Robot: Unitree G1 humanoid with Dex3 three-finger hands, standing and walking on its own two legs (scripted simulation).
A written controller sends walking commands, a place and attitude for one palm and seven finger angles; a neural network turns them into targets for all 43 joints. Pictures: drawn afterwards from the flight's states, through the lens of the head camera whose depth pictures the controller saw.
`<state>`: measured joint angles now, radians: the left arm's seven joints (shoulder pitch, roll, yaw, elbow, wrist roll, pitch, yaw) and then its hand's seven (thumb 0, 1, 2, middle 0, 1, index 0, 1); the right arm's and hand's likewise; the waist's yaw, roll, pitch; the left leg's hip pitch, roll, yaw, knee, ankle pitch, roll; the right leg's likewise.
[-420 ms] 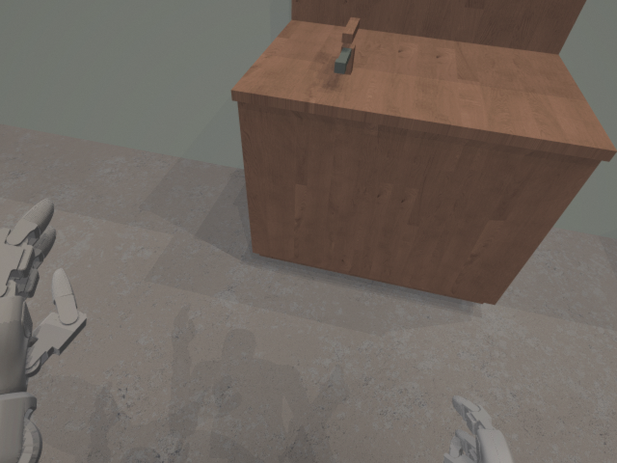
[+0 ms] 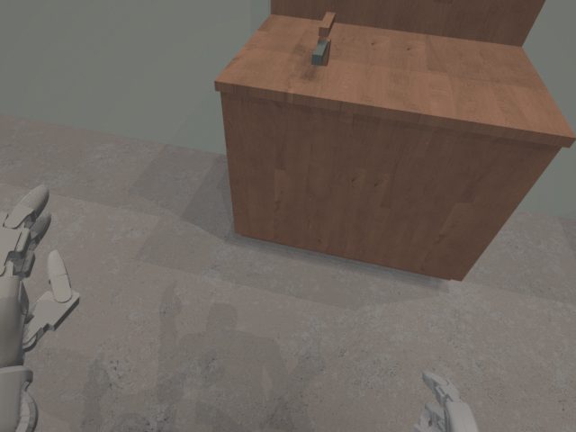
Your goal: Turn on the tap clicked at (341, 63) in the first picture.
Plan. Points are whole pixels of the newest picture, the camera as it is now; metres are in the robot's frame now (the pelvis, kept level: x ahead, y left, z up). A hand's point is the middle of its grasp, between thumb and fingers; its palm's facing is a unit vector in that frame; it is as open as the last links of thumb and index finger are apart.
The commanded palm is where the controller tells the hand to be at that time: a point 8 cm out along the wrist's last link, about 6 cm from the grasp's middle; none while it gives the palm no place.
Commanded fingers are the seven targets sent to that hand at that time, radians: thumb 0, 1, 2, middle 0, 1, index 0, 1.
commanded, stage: walk to a spot facing it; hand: left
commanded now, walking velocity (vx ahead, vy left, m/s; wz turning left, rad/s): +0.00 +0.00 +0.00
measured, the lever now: (317, 58) +1.03 -0.02 +0.07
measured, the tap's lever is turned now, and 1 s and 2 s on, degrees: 0 0 0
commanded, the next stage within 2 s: turn to face it in 0.94 s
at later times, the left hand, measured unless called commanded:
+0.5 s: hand (44, 279) +0.23 +0.28 +0.15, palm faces +0.51 -0.77 -0.38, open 7.5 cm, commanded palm +0.17 +0.31 +0.18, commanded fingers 0.00 0.90 0.90 -0.20 -0.30 -0.20 -0.30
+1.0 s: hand (47, 240) +0.27 +0.29 +0.17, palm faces +0.67 -0.63 -0.40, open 7.4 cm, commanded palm +0.21 +0.32 +0.18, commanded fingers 0.00 0.90 0.90 -0.20 -0.30 -0.20 -0.30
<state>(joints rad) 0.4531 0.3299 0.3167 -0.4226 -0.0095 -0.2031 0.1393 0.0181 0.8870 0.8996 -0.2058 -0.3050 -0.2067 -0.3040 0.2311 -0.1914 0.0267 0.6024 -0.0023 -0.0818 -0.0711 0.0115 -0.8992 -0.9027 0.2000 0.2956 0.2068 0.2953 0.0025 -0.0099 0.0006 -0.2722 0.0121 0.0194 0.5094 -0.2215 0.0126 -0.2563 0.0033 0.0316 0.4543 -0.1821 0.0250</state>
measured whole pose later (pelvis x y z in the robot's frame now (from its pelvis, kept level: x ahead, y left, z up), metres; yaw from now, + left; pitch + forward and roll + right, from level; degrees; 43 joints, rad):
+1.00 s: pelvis +0.15 +0.00 -0.01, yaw +19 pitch -1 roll +3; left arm 0.49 0.35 0.36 -0.57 -0.01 -0.21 0.17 0.02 0.88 0.90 -0.21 -0.31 -0.21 -0.30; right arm 0.22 -0.26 -0.05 0.59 -0.02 -0.04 -0.08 0.01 -0.90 -0.90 0.20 0.30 0.20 0.29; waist 0.02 -0.08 0.08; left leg -0.46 0.08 0.17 0.72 -0.34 -0.01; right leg -0.16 -0.18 -0.25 0.62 -0.43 0.03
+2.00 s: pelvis +0.20 -0.05 -0.01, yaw -5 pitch -1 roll +0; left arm 0.41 0.34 0.34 -0.45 -0.02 -0.17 0.13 0.02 0.89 0.90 -0.20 -0.30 -0.20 -0.30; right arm 0.26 -0.15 0.03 0.54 0.01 -0.04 0.00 0.01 -0.90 -0.90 0.20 0.30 0.20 0.29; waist 0.04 0.03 0.06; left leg -0.22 0.19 0.21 0.64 -0.36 -0.08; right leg -0.34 -0.01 -0.08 0.68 -0.34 0.05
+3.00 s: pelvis +0.08 -0.09 +0.00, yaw -28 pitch +1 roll +0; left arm 0.57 0.43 0.39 -0.60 -0.02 -0.24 0.15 0.02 0.88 0.90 -0.21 -0.31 -0.21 -0.31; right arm 0.23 -0.25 -0.03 0.61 0.00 -0.03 -0.05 0.01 -0.90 -0.90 0.20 0.30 0.20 0.29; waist -0.05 -0.02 0.05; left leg -0.29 0.03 0.08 0.60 -0.40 -0.01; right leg -0.35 0.03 -0.03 0.52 -0.19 -0.05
